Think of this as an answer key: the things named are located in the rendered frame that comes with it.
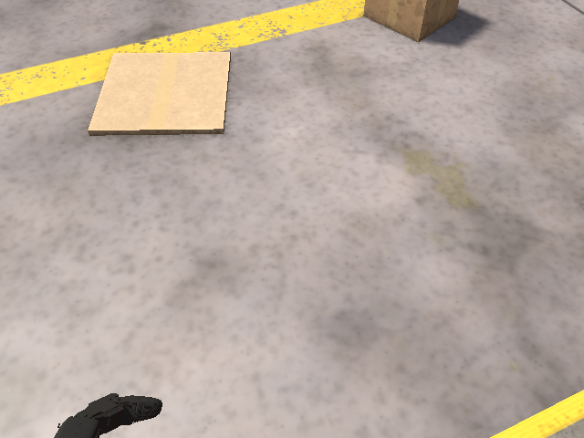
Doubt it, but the robot left hand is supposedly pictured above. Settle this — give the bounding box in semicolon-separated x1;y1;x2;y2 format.
54;393;162;438

